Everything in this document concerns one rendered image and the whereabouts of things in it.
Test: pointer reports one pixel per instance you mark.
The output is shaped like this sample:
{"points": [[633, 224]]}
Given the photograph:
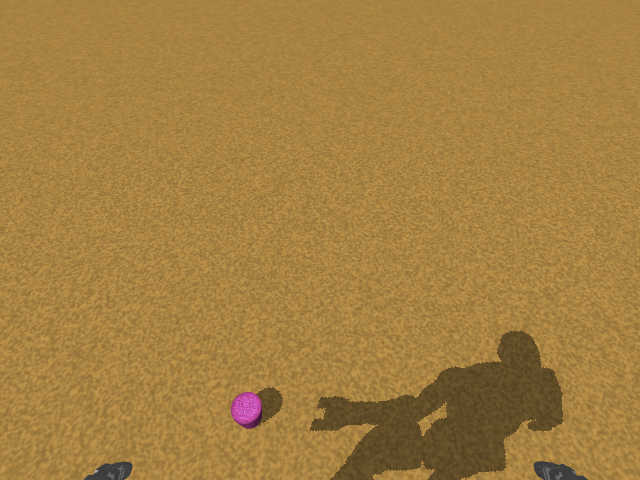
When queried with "left robot hand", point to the left robot hand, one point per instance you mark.
{"points": [[116, 471]]}

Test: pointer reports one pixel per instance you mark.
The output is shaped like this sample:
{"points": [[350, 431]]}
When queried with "cup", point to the cup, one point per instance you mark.
{"points": [[246, 410]]}

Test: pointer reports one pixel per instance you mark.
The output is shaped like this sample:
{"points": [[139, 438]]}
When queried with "right robot hand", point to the right robot hand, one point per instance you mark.
{"points": [[552, 471]]}

